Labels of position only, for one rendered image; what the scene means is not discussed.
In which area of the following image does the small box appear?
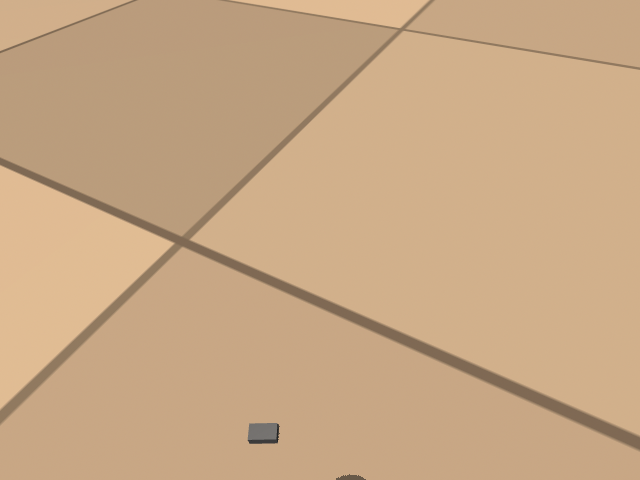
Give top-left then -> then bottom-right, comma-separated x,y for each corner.
248,423 -> 279,444

